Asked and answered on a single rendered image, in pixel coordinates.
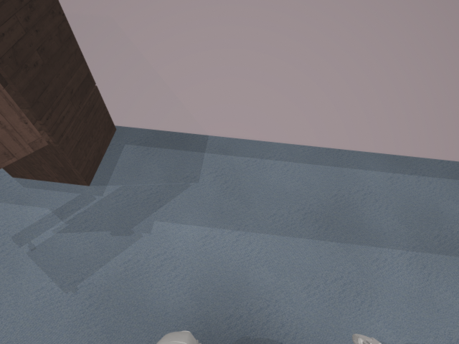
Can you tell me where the cupboard door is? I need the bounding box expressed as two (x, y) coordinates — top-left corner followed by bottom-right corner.
(0, 84), (48, 169)

